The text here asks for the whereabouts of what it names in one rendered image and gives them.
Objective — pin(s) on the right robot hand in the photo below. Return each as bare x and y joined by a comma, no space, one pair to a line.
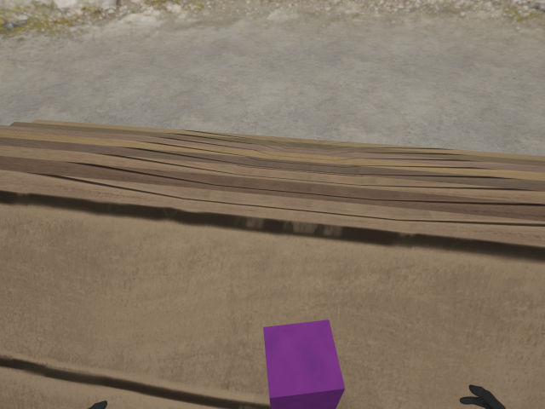
485,398

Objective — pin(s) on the carton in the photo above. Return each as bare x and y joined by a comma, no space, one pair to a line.
303,369

